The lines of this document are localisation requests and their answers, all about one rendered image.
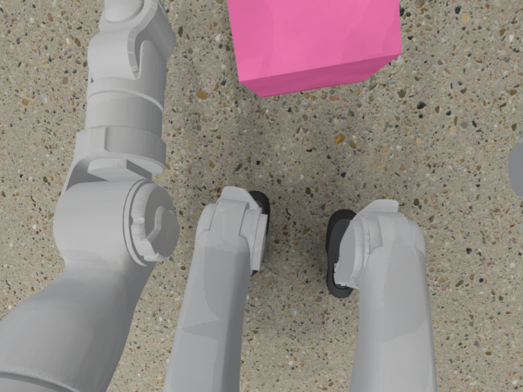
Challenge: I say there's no left robot shin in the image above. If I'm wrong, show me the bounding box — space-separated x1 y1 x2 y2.
194 186 259 245

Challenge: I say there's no robot left upper arm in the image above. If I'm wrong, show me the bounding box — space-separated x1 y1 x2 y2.
0 179 180 392

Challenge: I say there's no robot left forearm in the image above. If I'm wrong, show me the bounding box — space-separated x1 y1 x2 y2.
53 0 177 246

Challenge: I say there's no carton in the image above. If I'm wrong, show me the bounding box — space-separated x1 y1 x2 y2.
227 0 401 97

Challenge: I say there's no right robot thigh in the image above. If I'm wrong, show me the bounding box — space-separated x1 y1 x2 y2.
344 212 437 392

